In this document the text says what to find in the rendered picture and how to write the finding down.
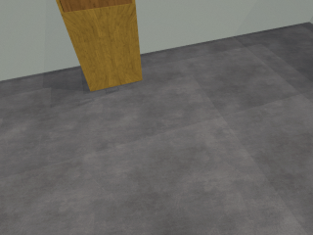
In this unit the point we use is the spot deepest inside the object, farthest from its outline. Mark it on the cabinet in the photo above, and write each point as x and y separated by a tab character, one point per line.
106	43

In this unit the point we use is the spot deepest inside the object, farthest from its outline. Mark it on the drawer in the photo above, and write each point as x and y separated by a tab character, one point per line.
79	5

